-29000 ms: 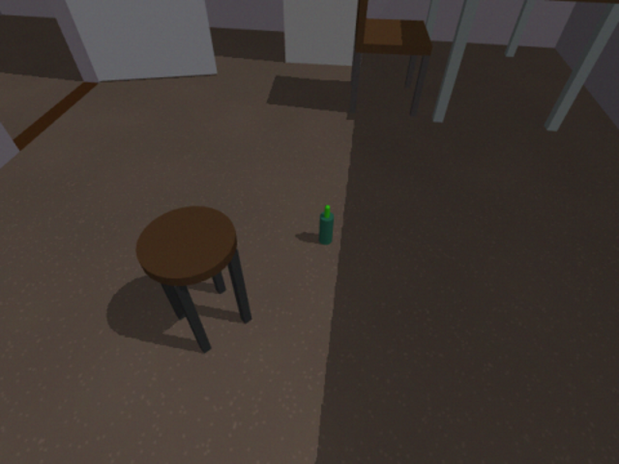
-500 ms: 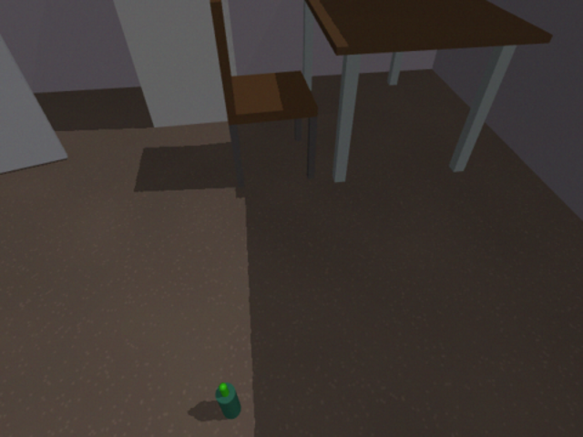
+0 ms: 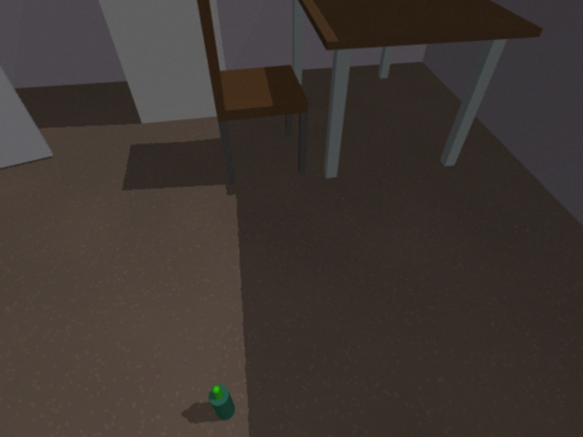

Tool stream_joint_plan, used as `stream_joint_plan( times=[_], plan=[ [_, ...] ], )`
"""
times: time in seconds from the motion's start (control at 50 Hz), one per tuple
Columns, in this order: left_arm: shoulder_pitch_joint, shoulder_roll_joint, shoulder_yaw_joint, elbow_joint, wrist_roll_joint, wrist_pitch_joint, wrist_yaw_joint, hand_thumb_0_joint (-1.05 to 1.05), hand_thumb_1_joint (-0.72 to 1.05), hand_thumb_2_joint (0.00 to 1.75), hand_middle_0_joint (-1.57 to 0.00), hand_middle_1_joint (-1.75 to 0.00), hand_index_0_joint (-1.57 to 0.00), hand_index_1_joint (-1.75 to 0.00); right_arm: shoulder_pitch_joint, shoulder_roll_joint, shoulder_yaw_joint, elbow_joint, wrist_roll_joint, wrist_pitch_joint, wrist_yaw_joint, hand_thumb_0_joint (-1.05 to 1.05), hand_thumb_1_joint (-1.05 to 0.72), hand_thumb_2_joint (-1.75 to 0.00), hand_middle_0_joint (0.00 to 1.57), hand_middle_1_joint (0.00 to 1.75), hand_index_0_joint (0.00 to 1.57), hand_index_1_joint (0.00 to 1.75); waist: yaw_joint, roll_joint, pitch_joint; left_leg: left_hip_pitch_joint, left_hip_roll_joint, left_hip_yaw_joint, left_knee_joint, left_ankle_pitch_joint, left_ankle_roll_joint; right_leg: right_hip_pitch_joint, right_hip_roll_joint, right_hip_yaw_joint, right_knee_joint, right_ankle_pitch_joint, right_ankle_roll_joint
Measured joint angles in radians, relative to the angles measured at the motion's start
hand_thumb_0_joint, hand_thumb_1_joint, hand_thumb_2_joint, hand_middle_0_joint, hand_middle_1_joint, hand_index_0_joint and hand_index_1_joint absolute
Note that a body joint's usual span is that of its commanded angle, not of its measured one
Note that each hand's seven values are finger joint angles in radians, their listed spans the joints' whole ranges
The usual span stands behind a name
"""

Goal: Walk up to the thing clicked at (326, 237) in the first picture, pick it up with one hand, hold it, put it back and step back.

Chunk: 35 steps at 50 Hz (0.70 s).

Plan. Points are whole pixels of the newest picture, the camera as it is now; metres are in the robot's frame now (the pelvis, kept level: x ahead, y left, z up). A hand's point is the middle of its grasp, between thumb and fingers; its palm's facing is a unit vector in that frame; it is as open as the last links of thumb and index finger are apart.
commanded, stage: stand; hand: left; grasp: from the side
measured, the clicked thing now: (221, 399) +0.39 +0.22 -0.67
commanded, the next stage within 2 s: step back in 0.96 s
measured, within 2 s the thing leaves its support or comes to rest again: neither
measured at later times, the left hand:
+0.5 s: hand out of the picture +0.09 +0.25 -0.15, palm faces -0.03 -0.94 -0.35, open 7.4 cm
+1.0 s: hand out of the picture +0.09 +0.25 -0.15, palm faces -0.03 -0.94 -0.34, open 7.4 cm
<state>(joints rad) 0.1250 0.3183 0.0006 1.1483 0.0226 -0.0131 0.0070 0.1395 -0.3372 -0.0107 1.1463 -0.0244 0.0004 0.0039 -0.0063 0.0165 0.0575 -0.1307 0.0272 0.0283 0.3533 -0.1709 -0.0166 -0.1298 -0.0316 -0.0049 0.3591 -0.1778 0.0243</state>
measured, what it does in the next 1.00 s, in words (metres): stands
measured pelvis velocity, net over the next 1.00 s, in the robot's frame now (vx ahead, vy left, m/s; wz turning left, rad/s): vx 0.01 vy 0.00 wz -0.01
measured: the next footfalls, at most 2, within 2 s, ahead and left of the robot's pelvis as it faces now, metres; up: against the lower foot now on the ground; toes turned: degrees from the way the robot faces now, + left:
left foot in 1.46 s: -0.09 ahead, +0.12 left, +0.00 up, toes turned -2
right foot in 1.90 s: -0.12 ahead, -0.04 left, +0.00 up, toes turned +0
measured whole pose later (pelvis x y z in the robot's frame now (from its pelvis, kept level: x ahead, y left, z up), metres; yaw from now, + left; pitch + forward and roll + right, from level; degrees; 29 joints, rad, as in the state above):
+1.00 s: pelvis +0.01 +0.00 +0.00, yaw -1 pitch -2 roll +0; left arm 0.11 0.34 0.01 1.12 0.01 -0.01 0.00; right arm 0.10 -0.35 -0.02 1.14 -0.01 0.01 0.01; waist -0.01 0.01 0.05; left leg -0.12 0.04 0.04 0.35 -0.18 -0.02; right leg -0.13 -0.02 0.01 0.35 -0.19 0.02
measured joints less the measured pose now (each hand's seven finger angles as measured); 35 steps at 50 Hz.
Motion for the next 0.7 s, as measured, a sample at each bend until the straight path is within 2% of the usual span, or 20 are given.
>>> stream_joint_plan(
  times=[0.7],
  plan=[
    [-0.016,0.008,0.004,0.000,-0.005,0.003,-0.003,0.00,0.90,0.90,-0.20,-0.30,-0.20,-0.30,-0.032,-0.006,-0.001,0.007,0.003,-0.002,0.001,0.01,-0.90,-0.90,0.21,0.30,0.21,0.30,-0.001,-0.003,-0.008,0.038,0.004,0.008,-0.040,-0.003,-0.004,0.031,0.004,0.007,-0.033,-0.004,-0.002]
  ],
)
